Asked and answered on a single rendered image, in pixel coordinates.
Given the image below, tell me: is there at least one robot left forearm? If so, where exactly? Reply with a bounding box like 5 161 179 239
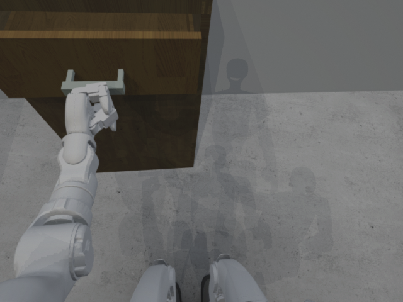
13 133 99 277

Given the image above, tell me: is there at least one handle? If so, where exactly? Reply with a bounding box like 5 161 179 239
61 69 125 96

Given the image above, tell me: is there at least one left robot thigh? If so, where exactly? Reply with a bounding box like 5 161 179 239
130 264 176 302

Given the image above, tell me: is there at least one robot left upper arm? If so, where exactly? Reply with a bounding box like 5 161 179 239
0 223 94 302

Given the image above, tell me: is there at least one robot left hand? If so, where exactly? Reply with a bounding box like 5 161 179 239
65 82 118 139

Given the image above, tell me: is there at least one drawer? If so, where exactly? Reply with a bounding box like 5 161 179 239
0 11 202 98

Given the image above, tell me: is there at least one robot thigh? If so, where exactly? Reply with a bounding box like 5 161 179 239
210 259 268 302
130 264 176 302

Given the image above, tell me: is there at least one cabinet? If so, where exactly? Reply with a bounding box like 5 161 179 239
0 0 213 173

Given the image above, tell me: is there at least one right robot thigh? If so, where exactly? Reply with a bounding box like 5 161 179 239
210 259 268 302

